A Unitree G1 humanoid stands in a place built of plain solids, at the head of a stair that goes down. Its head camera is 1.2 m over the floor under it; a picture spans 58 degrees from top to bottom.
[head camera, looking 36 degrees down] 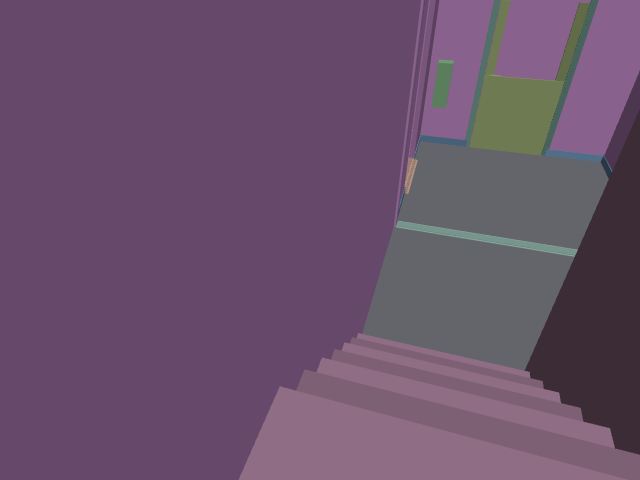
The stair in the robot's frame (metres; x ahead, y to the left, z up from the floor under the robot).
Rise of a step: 0.21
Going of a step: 0.24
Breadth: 1.25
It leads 17 degrees to the right of straight ahead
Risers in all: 7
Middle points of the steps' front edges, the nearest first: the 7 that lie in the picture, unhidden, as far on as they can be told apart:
0.68 -0.42 0.00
0.91 -0.49 -0.21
1.14 -0.56 -0.42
1.37 -0.63 -0.63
1.59 -0.70 -0.85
1.82 -0.77 -1.06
2.05 -0.84 -1.27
